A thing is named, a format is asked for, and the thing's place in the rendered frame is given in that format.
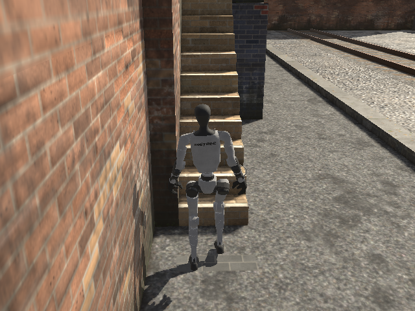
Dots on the stairs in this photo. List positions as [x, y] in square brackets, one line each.
[208, 76]

